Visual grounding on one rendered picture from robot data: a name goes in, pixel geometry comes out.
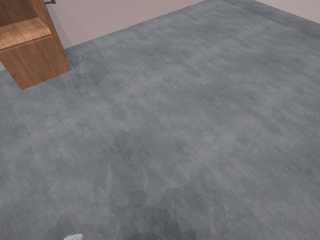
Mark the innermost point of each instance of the cupboard door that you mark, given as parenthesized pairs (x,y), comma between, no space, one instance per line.
(51,26)

